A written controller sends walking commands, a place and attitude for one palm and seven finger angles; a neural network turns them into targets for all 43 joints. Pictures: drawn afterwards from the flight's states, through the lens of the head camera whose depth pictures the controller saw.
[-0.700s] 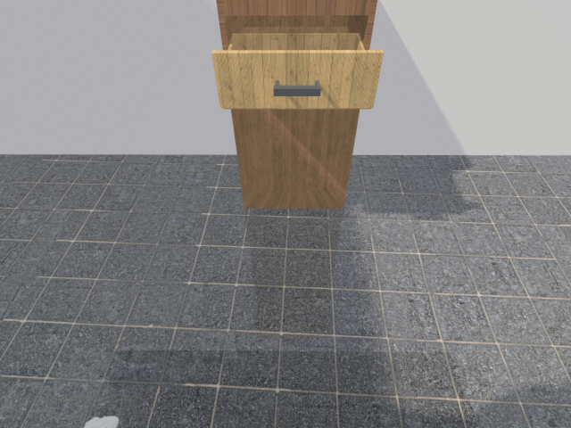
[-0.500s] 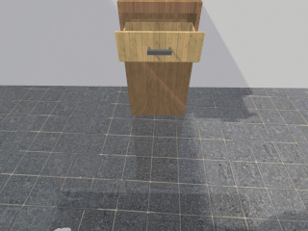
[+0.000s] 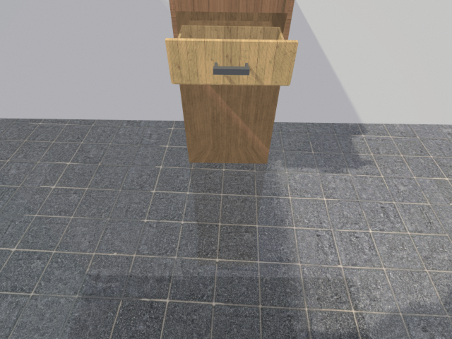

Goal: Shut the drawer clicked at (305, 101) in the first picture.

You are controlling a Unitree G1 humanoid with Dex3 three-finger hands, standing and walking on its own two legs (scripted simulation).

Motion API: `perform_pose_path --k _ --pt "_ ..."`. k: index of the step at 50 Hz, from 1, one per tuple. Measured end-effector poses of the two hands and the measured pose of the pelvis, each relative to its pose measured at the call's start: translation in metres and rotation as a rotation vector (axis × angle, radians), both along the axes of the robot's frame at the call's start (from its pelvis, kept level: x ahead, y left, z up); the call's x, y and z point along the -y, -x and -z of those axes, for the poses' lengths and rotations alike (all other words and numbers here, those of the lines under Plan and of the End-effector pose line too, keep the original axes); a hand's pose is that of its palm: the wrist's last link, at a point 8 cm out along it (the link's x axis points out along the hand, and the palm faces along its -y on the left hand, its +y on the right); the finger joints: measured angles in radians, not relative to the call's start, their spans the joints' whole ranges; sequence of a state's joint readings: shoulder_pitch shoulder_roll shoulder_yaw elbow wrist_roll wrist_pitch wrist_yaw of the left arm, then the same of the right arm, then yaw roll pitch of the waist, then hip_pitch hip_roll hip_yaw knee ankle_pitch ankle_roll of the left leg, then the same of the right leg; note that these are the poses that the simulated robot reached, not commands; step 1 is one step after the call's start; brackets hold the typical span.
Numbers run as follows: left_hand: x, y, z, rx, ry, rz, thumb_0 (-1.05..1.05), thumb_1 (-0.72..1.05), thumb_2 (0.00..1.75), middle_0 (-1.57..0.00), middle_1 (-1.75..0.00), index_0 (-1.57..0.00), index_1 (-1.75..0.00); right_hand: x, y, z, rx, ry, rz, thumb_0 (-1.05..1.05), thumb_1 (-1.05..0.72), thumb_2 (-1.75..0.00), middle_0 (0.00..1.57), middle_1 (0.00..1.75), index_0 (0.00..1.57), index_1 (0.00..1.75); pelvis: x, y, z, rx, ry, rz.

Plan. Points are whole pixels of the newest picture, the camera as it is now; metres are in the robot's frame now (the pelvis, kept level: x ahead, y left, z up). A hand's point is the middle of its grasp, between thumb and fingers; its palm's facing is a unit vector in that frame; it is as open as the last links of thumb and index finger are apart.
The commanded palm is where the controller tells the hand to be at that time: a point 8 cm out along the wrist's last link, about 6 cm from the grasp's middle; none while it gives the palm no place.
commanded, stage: stand and wait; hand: left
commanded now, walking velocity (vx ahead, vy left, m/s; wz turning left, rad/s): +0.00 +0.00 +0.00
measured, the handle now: (231, 67) +0.97 +0.03 +0.03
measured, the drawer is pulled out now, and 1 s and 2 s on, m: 0.29 0.29 0.29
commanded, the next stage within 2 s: look at it before walking up in 0.12 s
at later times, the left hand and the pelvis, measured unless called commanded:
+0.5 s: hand out of the picture +0.07 +0.25 -0.16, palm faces -0.03 -0.95 -0.32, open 7.4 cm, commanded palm none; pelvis +0.00 +0.01 +0.00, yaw +0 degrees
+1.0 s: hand out of the picture +0.07 +0.23 -0.16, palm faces -0.05 -0.95 -0.29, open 7.4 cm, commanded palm none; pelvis +0.02 +0.00 +0.00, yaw -3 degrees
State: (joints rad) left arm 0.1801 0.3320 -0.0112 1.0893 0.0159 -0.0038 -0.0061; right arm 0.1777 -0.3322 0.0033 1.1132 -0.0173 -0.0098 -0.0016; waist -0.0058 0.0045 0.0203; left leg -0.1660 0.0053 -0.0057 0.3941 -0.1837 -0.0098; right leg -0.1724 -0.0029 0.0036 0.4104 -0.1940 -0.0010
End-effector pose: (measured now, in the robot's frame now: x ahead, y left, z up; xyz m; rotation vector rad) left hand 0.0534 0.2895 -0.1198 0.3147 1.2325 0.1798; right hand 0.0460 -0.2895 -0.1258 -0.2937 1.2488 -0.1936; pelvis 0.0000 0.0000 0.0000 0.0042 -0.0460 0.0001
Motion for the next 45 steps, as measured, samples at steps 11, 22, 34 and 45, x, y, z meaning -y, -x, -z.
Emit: perform_pose_path --k 11,22,34,45 --pt "0.001 -0.006 0.000 0.015 0.009 0.007 0.01 0.90 0.90 -0.21 -0.30 -0.21 -0.30 -0.006 -0.006 -0.001 0.018 -0.005 -0.001 0.01 -0.91 -0.90 0.20 0.30 0.21 0.30 -0.003 0.000 -0.001 -0.003 0.000 0.003" --pt "-0.001 -0.011 0.000 0.017 0.012 0.006 0.01 0.90 0.90 -0.21 -0.30 -0.21 -0.30 -0.008 -0.017 -0.004 0.034 -0.004 -0.008 0.01 -0.91 -0.90 0.20 0.30 0.21 0.30 -0.005 -0.004 -0.001 -0.006 0.000 0.003" --pt "-0.003 -0.012 -0.001 0.005 0.006 0.002 0.01 0.90 0.90 -0.21 -0.30 -0.21 -0.30 -0.007 -0.026 -0.005 0.039 0.000 -0.013 0.01 -0.91 -0.90 0.20 0.30 0.21 0.30 -0.005 -0.008 -0.002 -0.007 0.000 0.003" --pt "-0.001 -0.014 -0.001 -0.005 0.002 -0.003 0.01 0.90 0.90 -0.21 -0.30 -0.21 -0.30 -0.006 -0.029 -0.003 0.029 -0.002 -0.014 0.01 -0.91 -0.90 0.20 0.30 0.21 0.30 -0.003 -0.013 -0.003 -0.013 -0.001 0.008"
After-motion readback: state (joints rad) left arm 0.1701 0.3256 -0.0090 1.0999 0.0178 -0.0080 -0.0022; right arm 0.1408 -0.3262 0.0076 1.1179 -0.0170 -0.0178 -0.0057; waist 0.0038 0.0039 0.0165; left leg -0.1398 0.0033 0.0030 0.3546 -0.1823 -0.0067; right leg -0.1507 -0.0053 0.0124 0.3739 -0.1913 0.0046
